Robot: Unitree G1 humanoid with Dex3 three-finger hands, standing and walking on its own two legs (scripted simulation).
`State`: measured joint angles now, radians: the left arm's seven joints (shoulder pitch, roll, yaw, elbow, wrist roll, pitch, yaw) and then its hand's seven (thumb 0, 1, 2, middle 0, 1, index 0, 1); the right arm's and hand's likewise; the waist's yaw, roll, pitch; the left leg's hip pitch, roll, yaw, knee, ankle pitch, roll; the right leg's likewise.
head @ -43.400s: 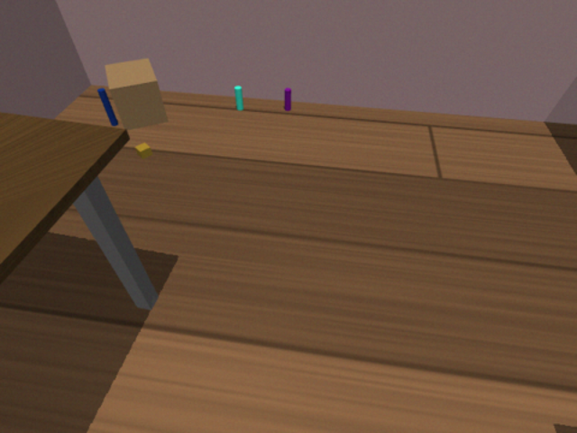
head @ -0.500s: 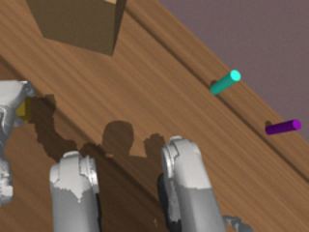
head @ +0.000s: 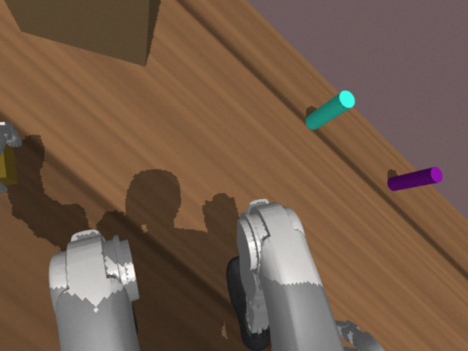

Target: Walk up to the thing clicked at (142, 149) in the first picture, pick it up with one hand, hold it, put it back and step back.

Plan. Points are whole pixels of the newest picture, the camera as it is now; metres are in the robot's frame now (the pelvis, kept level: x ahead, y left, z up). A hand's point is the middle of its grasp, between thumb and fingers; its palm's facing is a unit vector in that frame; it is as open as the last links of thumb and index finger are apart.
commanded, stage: rest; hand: left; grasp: from above
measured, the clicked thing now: out of the picture +0.44 +0.33 -0.21
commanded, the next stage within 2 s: open in 1.34 s
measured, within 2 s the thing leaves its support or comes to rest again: rests again in 1.20 s
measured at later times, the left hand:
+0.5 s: hand (2, 169) +0.44 +0.32 -0.24, palm faces -0.46 -0.11 -0.88, open 9.3 cm
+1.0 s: hand (5, 170) +0.44 +0.32 -0.26, palm faces -0.46 -0.12 -0.88, open 9.2 cm
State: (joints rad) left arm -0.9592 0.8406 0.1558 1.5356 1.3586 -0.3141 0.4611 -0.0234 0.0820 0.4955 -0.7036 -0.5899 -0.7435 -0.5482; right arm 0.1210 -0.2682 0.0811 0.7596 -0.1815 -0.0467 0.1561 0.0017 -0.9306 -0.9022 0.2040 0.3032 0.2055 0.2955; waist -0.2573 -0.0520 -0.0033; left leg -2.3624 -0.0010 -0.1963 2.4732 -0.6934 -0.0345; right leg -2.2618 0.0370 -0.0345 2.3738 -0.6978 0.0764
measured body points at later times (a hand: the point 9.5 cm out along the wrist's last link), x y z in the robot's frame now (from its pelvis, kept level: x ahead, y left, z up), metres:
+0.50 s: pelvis +0.00 +0.00 -0.02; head +0.26 +0.11 +0.33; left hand +0.46 +0.32 -0.19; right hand +0.06 -0.27 -0.10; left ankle +0.07 +0.13 -0.28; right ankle +0.10 -0.14 -0.28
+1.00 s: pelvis +0.00 +0.01 -0.02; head +0.27 +0.13 +0.32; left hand +0.46 +0.33 -0.21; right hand +0.06 -0.26 -0.09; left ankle +0.07 +0.13 -0.28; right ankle +0.10 -0.14 -0.28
